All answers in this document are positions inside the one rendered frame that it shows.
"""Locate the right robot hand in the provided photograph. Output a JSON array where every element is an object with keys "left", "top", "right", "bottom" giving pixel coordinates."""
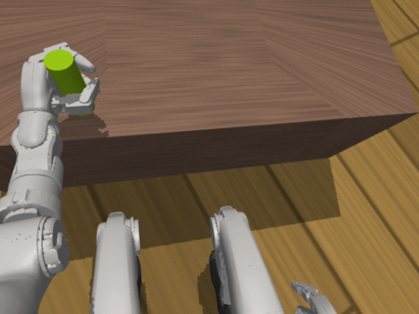
[{"left": 291, "top": 281, "right": 337, "bottom": 314}]

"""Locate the can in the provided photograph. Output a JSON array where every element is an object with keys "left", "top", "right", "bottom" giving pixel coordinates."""
[{"left": 43, "top": 50, "right": 95, "bottom": 116}]

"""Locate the left robot arm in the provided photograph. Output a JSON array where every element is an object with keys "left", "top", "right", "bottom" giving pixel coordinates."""
[{"left": 0, "top": 111, "right": 70, "bottom": 314}]

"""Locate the right robot foot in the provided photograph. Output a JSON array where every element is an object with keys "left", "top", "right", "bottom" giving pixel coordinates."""
[{"left": 209, "top": 250, "right": 232, "bottom": 314}]

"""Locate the left robot hand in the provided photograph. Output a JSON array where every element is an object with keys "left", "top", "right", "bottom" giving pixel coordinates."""
[{"left": 20, "top": 42, "right": 101, "bottom": 119}]

